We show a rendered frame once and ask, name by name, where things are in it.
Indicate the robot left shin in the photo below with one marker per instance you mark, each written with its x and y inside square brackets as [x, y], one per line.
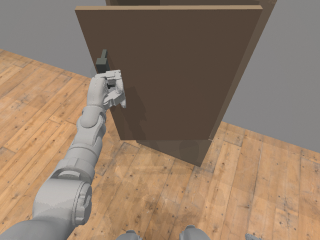
[130, 231]

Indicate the robot left hand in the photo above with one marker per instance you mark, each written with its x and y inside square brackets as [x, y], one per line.
[99, 95]

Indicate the cupboard door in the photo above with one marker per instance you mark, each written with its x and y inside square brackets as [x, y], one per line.
[177, 63]

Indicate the robot left upper arm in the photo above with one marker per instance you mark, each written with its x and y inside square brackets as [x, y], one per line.
[61, 206]

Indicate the left robot forearm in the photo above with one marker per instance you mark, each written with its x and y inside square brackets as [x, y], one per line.
[83, 154]

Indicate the robot right thigh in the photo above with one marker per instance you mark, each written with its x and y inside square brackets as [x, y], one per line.
[193, 234]

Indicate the handle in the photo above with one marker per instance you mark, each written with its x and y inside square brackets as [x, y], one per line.
[102, 65]

